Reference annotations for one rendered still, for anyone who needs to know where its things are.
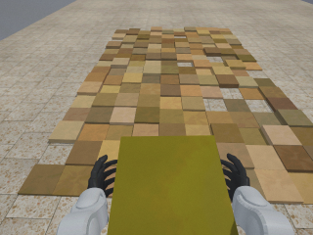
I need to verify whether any right robot forearm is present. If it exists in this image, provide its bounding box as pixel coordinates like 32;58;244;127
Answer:
232;186;294;235

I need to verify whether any carton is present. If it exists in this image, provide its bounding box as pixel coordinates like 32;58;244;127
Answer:
107;135;239;235

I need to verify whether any left robot hand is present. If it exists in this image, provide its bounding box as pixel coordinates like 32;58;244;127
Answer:
87;155;117;198

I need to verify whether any right robot hand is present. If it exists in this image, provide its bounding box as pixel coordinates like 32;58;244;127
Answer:
220;153;250;202

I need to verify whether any left robot forearm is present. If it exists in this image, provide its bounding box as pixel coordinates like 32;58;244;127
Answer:
56;187;109;235

